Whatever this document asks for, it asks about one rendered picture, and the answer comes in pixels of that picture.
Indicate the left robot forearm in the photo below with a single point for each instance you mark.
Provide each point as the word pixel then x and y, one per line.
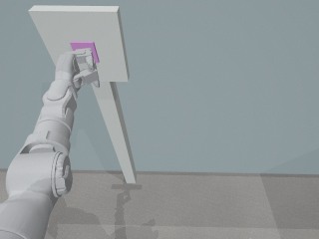
pixel 55 123

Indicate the left robot upper arm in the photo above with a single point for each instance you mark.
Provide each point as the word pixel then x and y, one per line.
pixel 35 183

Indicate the button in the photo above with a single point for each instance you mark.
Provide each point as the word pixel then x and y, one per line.
pixel 76 45

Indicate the left robot hand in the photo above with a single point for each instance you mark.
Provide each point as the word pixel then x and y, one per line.
pixel 67 68

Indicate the panel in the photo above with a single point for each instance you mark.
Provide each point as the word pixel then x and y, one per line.
pixel 58 25

